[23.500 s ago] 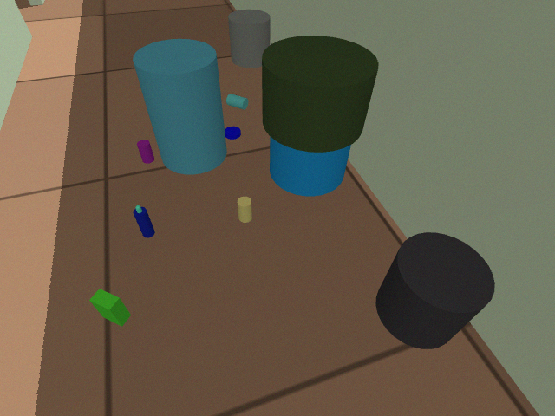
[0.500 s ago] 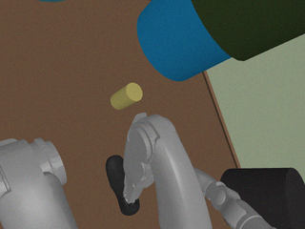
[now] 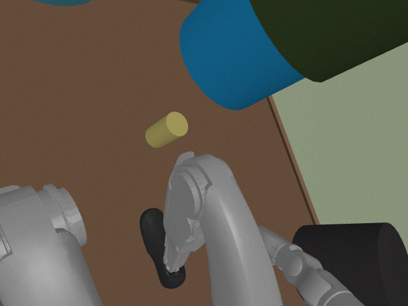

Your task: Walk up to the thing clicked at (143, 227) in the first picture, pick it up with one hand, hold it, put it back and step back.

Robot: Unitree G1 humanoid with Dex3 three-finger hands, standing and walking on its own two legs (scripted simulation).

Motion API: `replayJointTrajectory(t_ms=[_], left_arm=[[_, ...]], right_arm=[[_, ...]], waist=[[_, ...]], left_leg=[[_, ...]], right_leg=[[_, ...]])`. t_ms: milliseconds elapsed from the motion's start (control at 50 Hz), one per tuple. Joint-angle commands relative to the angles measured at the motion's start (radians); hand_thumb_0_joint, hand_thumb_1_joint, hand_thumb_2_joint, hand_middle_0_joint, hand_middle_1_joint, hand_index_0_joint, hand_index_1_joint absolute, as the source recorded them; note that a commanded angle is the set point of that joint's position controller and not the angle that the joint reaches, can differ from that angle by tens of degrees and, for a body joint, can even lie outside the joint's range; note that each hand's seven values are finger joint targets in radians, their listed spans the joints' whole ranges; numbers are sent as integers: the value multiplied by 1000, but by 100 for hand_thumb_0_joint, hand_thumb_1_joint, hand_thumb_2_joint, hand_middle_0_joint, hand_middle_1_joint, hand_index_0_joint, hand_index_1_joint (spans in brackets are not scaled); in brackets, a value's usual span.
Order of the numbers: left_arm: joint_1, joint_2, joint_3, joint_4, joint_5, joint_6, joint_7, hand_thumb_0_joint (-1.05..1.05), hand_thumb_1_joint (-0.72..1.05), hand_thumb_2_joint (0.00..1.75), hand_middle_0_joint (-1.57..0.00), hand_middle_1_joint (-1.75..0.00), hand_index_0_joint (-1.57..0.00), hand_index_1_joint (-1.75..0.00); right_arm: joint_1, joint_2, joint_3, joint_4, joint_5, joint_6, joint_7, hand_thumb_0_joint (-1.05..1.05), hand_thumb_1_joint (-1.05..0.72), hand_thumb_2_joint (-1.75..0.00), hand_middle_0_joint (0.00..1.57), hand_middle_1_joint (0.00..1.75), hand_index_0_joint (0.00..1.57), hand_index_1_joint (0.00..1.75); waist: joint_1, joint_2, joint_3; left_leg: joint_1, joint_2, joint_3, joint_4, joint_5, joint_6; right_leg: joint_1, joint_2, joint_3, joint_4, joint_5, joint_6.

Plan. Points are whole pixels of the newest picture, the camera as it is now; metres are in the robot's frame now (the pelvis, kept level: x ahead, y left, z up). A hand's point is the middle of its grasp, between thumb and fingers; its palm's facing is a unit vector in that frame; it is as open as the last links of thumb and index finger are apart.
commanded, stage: withdraw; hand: left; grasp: from the side
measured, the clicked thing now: out of the picture +0.41 +0.30 -0.19
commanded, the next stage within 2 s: rise in 0.18 s
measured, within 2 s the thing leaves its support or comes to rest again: neither
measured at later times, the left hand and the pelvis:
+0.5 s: hand out of the picture +0.34 +0.39 -0.08, palm faces +0.36 -0.91 -0.22, open 17.4 cm; pelvis +0.01 -0.01 +0.04, yaw +5 degrees
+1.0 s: hand out of the picture +0.25 +0.33 +0.12, palm faces +0.35 -0.82 -0.45, open 17.5 cm; pelvis +0.04 -0.02 +0.22, yaw +13 degrees
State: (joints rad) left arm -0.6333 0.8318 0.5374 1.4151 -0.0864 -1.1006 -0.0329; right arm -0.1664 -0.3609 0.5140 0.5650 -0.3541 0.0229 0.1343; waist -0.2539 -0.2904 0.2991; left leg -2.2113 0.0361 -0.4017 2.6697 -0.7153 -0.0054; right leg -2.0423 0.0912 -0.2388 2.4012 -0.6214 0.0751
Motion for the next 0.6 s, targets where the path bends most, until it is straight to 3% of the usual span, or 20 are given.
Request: replayJointTrajectory(t_ms=[0, 60, 100, 140, 160, 180, 200, 240, 260, 280, 300, 320, 340, 380, 400, 440, 460, 480, 520, 580], left_arm=[[-200, 284, 82, -300, -11, -49, -14, 0, -45, 6, -5, 0, -4, 0], [-168, 286, 92, -418, -16, 14, -51, 0, -46, 5, -6, 0, -5, 0], [-132, 217, 46, -453, -30, 72, -94, 0, -47, 5, -6, 0, -5, 0], [-66, 147, 5, -439, -46, 135, -131, 0, -50, 3, -6, 0, -6, 0], [-49, 121, -4, -432, -59, 163, -145, 0, -50, 4, -5, 0, -5, 0], [-59, 66, -43, -441, -82, 186, -167, 0, -55, 3, -5, -1, -5, -1], [-36, 66, -18, -421, -102, 206, -181, 0, -54, 3, -3, -1, -5, 0], [-49, 32, -43, -459, -128, 231, -214, 0, -57, 3, -3, -2, -4, 0], [-52, 14, -52, -459, -131, 240, -224, 0, -51, 4, -1, -2, -3, 0], [-58, 7, -54, -464, -131, 246, -230, 0, -43, 8, -3, 0, -1, -1], [18, 169, -4, -357, 43, 321, -176, 0, -50, 8, -6, -4, -5, -5], [-77, 128, -26, -452, 31, 344, -161, 0, -51, 8, -5, -4, -4, -5], [-129, 140, -19, -526, 39, 357, -149, 0, -52, 9, -5, -5, -4, -6], [-165, 203, -7, -628, 72, 413, -127, 0, -55, 8, -7, -5, -6, -6], [-167, 249, 24, -649, 89, 448, -112, 0, -55, 8, -8, -6, -7, -7], [-179, 292, 45, -703, 113, 506, -82, 0, -58, 9, -9, -8, -8, -9], [-172, 277, 38, -721, 123, 533, -74, 0, -50, 11, -6, -7, -6, -7], [-168, 235, 12, -733, 131, 560, -64, 0, -55, 6, -5, -6, -5, -6], [-42, 206, 25, -694, 144, 623, -46, 0, -53, 7, -5, -6, -5, -6], [66, 57, -38, -694, 148, 708, -35, 0, -55, 6, -5, -6, -5, -6]], right_arm=[[48, -366, -159, -12, 7, 19, -22, 0, -90, -90, 20, 30, 20, 30], [78, -360, -203, -23, 30, 28, -27, 0, -91, -90, 20, 30, 20, 30], [97, -352, -234, -26, 56, 32, -33, 0, -91, -90, 20, 30, 20, 30], [110, -342, -263, -20, 85, 27, -35, 0, -90, -90, 20, 30, 20, 30], [115, -336, -273, -25, 102, 25, -37, 0, -90, -90, 20, 30, 20, 30], [123, -327, -277, -30, 114, 22, -36, 0, -90, -90, 20, 30, 20, 30], [132, -329, -290, -20, 129, 19, -38, 0, -89, -90, 20, 30, 20, 30], [133, -315, -304, -24, 150, 9, -38, 0, -88, -89, 20, 30, 20, 30], [152, -313, -316, -17, 155, 5, -37, 0, -86, -89, 20, 30, 20, 30], [146, -306, -324, -14, 161, 1, -38, 0, -80, -89, 20, 30, 20, 30], [163, -245, -357, 6, 199, 13, -45, 0, -88, -91, 20, 30, 20, 30], [169, -241, -364, -12, 207, 20, -47, 0, -89, -91, 20, 30, 20, 30], [179, -251, -386, -23, 217, 25, -47, 0, -88, -91, 20, 30, 20, 30], [209, -237, -416, -4, 238, 40, -53, 0, -92, -92, 20, 30, 20, 30], [227, -231, -428, -7, 251, 45, -60, 0, -95, -92, 20, 30, 20, 30], [256, -211, -446, -2, 265, 55, -67, 0, -97, -93, 20, 30, 20, 30], [274, -203, -458, 2, 271, 62, -72, 0, -90, -90, 20, 30, 20, 30], [286, -191, -468, 6, 275, 66, -75, 0, -90, -90, 20, 30, 20, 30], [288, -174, -490, -1, 292, 73, -84, 0, -90, -90, 20, 30, 20, 30], [302, -160, -533, -21, 313, 84, -88, 0, -90, -90, 20, 30, 20, 30]], waist=[[-42, 712, -637], [-8, 783, -721], [-10, 784, -720], [4, 723, -678], [2, 674, -660], [-9, 623, -658], [3, 589, -632], [16, 552, -642], [11, 533, -638], [26, 517, -629], [112, 577, -712], [87, 608, -735], [95, 642, -796], [130, 719, -843], [136, 744, -868], [147, 749, -921], [143, 742, -936], [143, 740, -947], [183, 704, -942], [183, 604, -962]], left_leg=[[474, 60, 119, -391, 178, -42], [509, 55, 143, -421, 182, -45], [493, 51, 153, -443, 166, -43], [431, 44, 163, -448, 139, -34], [407, 43, 161, -451, 125, -29], [372, 37, 165, -440, 108, -20], [336, 33, 166, -442, 84, -14], [323, 29, 169, -436, 49, -5], [311, 26, 169, -438, 36, -1], [294, 26, 169, -442, 13, 1], [397, 29, 201, -515, 12, -1], [412, 37, 196, -532, 7, -3], [447, 37, 201, -551, 7, -8], [497, 37, 214, -603, -15, -10], [516, 39, 217, -624, -15, -9], [513, 28, 256, -610, 54, -5], [527, 23, 268, -604, 98, -3], [547, 22, 271, -615, 138, -6], [557, 17, 279, -640, 148, -4], [571, 9, 283, -694, 130, 3]], right_leg=[[243, 18, -102, -133, 200, -87], [237, 12, -79, -140, 197, -96], [209, 7, -72, -150, 189, -99], [162, 4, -66, -158, 173, -100], [140, 0, -66, -165, 157, -99], [149, 2, -64, -178, 148, -96], [134, -1, -62, -181, 129, -94], [112, -2, -57, -190, 101, -95], [113, -4, -54, -192, 89, -95], [99, -5, -50, -190, 66, -97], [94, -15, -22, -235, 22, -103], [90, -14, -16, -237, 16, -103], [81, -18, -4, -235, 24, -106], [71, -25, 16, -243, 3, -110], [71, -26, 22, -242, 4, -112], [101, -27, 51, -261, 49, -119], [101, -30, 57, -268, 77, -122], [98, -34, 65, -271, 100, -125], [85, -39, 75, -295, 90, -127], [102, -48, 85, -351, 66, -125]])
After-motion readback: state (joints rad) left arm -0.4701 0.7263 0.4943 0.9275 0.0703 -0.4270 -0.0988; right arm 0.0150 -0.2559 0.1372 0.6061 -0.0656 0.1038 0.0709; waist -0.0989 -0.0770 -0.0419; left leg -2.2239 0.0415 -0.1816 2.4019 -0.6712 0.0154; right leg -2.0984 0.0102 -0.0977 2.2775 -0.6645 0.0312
